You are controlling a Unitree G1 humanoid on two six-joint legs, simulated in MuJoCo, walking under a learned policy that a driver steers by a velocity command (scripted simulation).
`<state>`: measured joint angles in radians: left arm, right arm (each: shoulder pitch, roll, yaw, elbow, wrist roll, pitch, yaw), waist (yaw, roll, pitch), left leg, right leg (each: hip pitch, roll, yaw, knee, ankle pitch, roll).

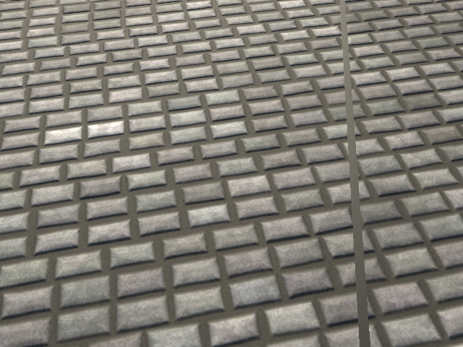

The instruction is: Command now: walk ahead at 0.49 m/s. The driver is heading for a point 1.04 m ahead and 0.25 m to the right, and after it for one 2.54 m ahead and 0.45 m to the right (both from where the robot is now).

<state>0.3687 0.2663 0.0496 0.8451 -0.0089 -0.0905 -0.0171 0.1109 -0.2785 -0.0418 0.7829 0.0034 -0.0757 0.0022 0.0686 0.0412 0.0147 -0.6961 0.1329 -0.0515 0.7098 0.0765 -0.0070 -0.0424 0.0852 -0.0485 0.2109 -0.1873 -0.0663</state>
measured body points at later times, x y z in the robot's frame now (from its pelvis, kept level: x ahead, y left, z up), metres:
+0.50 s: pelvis +0.29 +0.06 +0.00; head +0.31 +0.06 +0.45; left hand +0.46 +0.31 -0.11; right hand +0.31 -0.22 -0.13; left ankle +0.25 +0.15 -0.75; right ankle +0.42 -0.13 -0.68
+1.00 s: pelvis +0.57 -0.05 +0.00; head +0.59 -0.07 +0.45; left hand +0.74 +0.19 -0.11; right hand +0.65 -0.36 -0.09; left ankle +0.77 +0.09 -0.68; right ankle +0.53 -0.10 -0.75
